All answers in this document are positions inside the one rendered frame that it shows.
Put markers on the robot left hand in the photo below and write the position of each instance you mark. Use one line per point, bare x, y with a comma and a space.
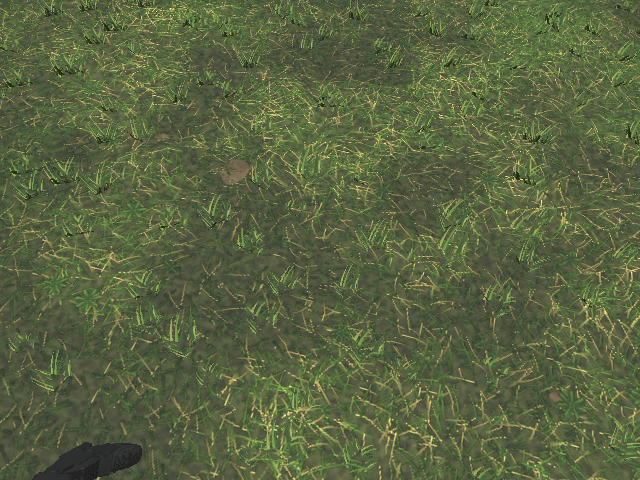
87, 462

